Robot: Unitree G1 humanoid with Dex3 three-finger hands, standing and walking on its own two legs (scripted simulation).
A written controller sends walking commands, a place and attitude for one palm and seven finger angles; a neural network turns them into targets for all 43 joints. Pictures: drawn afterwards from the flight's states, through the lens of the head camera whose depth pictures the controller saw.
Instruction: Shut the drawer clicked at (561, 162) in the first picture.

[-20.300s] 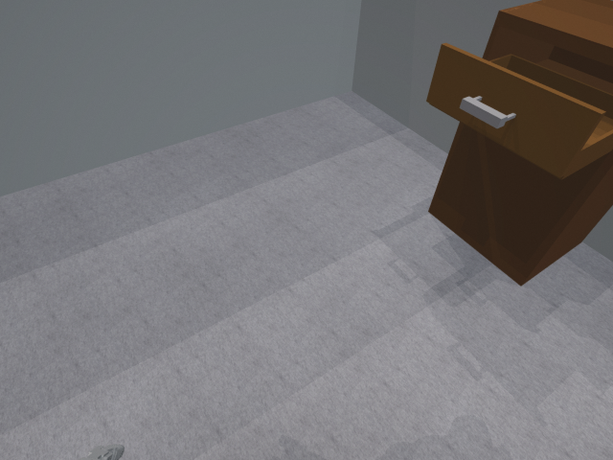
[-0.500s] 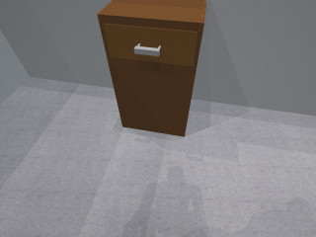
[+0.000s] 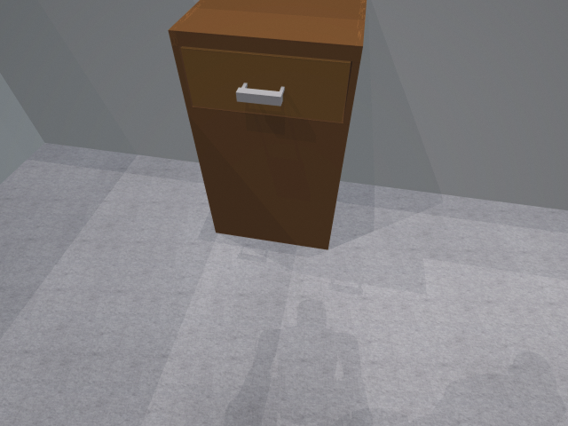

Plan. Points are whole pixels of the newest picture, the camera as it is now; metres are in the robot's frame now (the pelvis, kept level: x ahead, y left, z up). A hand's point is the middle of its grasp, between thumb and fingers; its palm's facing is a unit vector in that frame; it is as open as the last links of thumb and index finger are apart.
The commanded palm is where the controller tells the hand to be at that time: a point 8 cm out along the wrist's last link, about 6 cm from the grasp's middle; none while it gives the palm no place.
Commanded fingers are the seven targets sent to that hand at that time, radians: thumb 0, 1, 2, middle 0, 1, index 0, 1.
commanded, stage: look to check the result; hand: left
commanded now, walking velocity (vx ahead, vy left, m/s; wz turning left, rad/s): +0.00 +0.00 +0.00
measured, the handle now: (261, 92) +0.95 +0.12 -0.03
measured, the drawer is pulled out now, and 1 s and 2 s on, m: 0.00 0.00 0.00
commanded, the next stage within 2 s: stand and wait in 0.42 s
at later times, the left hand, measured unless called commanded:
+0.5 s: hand out of the picture +0.02 +0.17 -0.17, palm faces +0.03 -0.98 -0.22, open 7.4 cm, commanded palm none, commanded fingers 0.00 0.90 0.90 -0.20 -0.30 -0.20 -0.30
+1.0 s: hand out of the picture +0.05 +0.19 -0.17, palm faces +0.02 -0.96 -0.26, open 7.4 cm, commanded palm none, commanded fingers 0.00 0.90 0.90 -0.20 -0.30 -0.20 -0.30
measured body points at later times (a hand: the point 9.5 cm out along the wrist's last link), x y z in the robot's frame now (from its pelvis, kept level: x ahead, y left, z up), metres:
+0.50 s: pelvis +0.01 -0.01 +0.00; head +0.02 -0.01 +0.45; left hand +0.02 +0.23 -0.15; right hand +0.01 -0.24 -0.16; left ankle +0.02 +0.09 -0.74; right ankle +0.01 -0.10 -0.74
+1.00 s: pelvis +0.01 -0.02 +0.00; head +0.03 -0.03 +0.45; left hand +0.05 +0.24 -0.14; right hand +0.04 -0.27 -0.16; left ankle +0.02 +0.09 -0.74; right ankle +0.01 -0.10 -0.74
